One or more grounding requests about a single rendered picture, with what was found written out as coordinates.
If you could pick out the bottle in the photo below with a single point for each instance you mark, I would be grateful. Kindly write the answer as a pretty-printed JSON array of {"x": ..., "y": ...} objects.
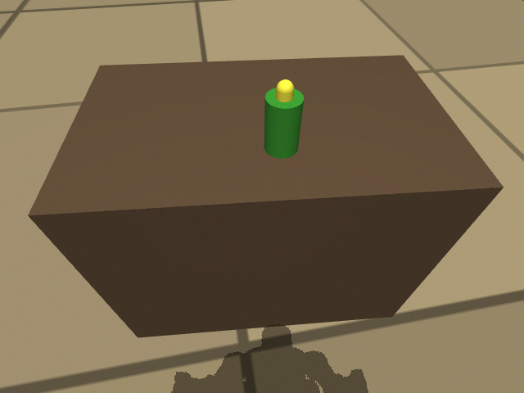
[{"x": 282, "y": 120}]

